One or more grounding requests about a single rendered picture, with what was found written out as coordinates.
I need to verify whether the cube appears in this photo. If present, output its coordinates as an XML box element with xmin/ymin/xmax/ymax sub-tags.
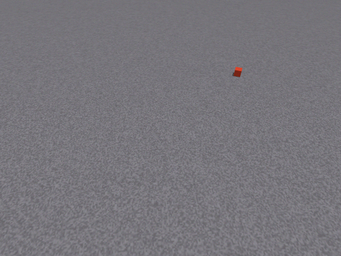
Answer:
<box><xmin>234</xmin><ymin>67</ymin><xmax>242</xmax><ymax>77</ymax></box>

